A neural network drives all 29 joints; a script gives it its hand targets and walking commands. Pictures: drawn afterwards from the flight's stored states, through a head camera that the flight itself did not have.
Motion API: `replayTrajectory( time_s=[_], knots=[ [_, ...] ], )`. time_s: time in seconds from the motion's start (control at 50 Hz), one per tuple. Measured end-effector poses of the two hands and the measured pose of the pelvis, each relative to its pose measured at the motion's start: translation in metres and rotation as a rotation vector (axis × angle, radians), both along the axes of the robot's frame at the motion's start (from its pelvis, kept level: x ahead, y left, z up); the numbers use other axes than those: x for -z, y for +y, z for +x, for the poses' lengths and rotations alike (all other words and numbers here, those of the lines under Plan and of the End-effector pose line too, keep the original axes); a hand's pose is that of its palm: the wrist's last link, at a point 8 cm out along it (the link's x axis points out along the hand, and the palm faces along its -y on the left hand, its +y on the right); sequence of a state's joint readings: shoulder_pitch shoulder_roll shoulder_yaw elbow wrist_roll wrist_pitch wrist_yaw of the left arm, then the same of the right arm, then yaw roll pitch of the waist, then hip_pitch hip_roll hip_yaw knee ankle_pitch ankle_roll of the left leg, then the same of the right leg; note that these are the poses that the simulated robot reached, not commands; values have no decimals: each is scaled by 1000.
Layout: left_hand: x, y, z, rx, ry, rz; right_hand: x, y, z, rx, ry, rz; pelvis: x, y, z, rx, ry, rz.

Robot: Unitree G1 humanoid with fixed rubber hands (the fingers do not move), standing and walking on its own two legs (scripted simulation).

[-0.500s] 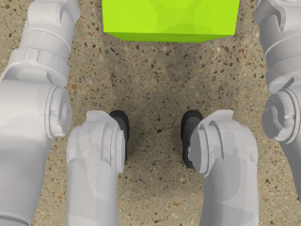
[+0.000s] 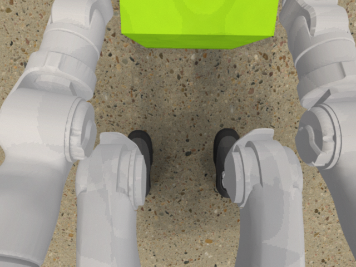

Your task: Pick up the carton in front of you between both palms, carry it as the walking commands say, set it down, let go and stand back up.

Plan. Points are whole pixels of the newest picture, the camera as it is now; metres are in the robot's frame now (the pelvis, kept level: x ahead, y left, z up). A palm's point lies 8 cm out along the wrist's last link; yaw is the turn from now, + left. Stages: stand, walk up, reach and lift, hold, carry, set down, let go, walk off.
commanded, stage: reach and lift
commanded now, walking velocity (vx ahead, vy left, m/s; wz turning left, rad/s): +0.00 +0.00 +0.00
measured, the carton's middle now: out of the picture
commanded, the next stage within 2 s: none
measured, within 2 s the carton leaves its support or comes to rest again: leaves its support in 0.32 s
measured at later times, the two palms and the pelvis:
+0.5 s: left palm out of the picture +0.55 +0.13 -0.08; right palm out of the picture +0.54 -0.17 -0.08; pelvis +0.01 +0.00 +0.02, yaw +0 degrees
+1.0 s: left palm out of the picture +0.50 +0.13 +0.08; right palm out of the picture +0.49 -0.17 +0.08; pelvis +0.00 +0.00 +0.14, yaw +0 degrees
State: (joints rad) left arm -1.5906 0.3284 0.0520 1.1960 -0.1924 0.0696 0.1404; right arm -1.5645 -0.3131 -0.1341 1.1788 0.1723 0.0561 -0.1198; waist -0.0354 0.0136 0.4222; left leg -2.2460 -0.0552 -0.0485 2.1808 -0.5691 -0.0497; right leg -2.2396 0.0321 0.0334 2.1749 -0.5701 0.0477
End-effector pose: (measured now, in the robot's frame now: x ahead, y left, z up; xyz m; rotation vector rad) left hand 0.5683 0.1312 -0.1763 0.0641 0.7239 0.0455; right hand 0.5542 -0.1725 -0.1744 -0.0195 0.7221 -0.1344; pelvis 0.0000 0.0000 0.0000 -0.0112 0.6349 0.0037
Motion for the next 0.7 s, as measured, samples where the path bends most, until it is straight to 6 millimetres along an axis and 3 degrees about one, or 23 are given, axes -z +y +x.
replayTrajectory(
  time_s=[0.26,0.34,0.4,0.58,0.7],
  knots=[
    [0,1,0,-20,16,-26,0,-2,-1,-6,8,36,10,1,9,-7,-5,4],
    [-10,-5,-5,-45,11,-11,-13,-2,-4,30,4,6,9,1,13,-4,21,5],
    [-33,-6,-9,-51,-14,-14,-38,-2,-8,50,-24,10,3,0,13,2,35,7],
    [-142,-2,-31,-75,-39,-36,-141,2,-32,62,-50,36,-40,0,5,10,89,9],
    [-185,-2,-48,-66,-16,-21,-183,3,-50,52,-25,24,-75,1,-3,9,107,8]
  ],
)
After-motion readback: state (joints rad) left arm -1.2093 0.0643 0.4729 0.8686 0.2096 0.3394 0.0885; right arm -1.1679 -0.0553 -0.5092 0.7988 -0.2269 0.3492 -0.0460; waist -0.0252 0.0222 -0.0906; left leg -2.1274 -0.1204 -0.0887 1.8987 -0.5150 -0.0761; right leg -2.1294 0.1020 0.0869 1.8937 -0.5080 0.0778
